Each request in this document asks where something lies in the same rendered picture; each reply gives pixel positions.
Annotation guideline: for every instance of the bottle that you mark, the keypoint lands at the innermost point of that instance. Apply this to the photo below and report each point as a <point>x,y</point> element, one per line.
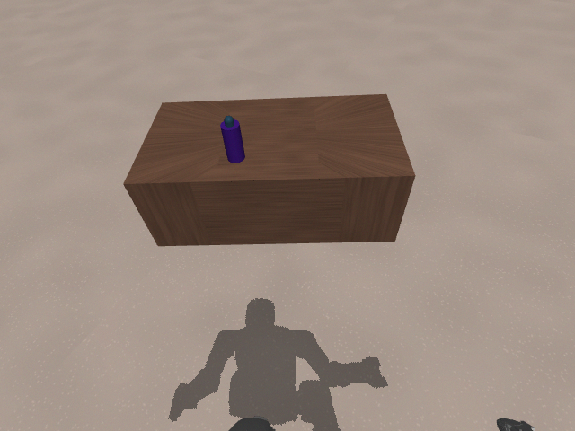
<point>232,136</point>

